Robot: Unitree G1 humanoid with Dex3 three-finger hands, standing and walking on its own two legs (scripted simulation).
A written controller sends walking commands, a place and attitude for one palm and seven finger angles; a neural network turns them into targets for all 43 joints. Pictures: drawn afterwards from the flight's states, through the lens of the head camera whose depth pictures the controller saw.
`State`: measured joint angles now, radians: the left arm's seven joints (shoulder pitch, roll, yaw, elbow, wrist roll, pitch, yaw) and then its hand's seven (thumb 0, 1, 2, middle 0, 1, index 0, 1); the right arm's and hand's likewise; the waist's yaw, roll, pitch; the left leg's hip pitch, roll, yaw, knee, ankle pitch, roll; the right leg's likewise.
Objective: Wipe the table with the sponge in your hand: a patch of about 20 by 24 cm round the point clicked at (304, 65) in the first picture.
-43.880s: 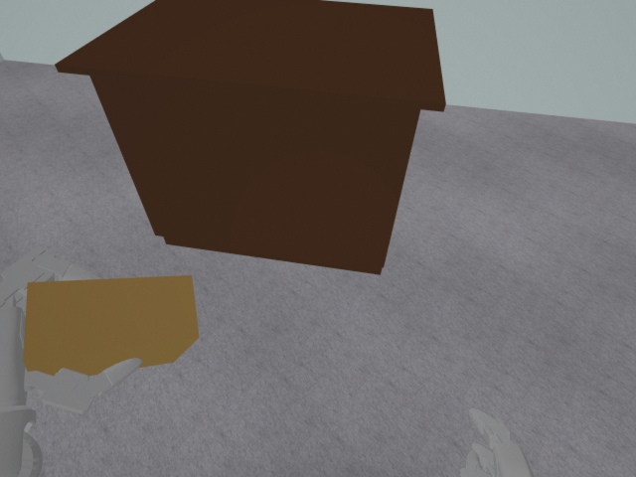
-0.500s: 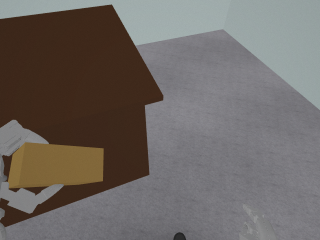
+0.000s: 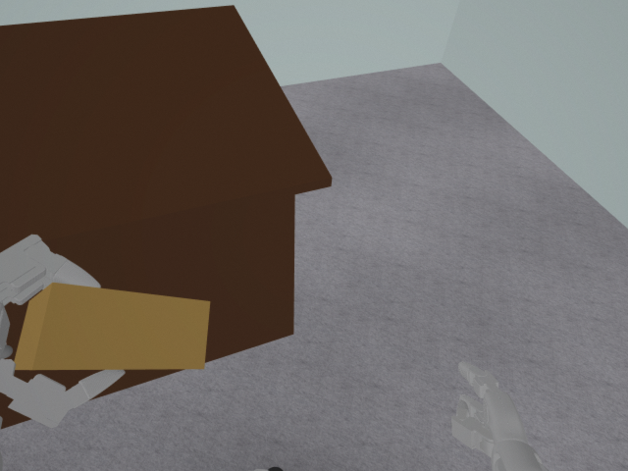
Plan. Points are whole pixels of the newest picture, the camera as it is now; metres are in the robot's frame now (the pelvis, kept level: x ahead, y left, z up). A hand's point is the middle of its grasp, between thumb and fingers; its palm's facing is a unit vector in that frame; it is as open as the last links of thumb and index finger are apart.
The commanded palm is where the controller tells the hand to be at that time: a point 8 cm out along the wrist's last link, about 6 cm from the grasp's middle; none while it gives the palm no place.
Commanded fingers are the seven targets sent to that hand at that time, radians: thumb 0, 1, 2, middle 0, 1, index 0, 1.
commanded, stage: step back with the hand held close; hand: left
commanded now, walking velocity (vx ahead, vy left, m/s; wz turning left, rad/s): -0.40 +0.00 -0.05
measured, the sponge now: (139, 335) +0.22 +0.19 +0.12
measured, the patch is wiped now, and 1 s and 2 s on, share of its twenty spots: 1.00 1.00 1.00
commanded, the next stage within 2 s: stop stepping back and stand still in 0.28 s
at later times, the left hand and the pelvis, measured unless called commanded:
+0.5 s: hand out of the picture +0.12 +0.27 +0.16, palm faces +0.33 -0.87 -0.38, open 10.1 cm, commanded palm +0.08 +0.31 +0.18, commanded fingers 0.00 0.10 1.30 -1.20 -1.60 -1.20 -1.60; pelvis -0.09 +0.04 -0.01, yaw -2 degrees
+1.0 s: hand out of the picture +0.12 +0.28 +0.15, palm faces +0.29 -0.88 -0.37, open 10.1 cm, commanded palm +0.06 +0.32 +0.18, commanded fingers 0.00 0.10 1.30 -1.20 -1.60 -1.20 -1.60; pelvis -0.13 +0.07 -0.01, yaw -8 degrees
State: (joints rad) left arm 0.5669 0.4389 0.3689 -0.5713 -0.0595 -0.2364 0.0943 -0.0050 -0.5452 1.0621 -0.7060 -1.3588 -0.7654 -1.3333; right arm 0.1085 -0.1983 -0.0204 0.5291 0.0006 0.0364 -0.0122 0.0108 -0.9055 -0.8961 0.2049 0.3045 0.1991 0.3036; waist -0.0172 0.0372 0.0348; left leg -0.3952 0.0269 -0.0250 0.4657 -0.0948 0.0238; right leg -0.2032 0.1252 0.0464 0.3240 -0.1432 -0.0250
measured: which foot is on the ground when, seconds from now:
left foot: down 0.00-0.70, up 0.72-0.84, down 0.86-1.00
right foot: down 0.00-0.14, up 0.16-0.34, down 0.36-0.86, up 0.88-1.00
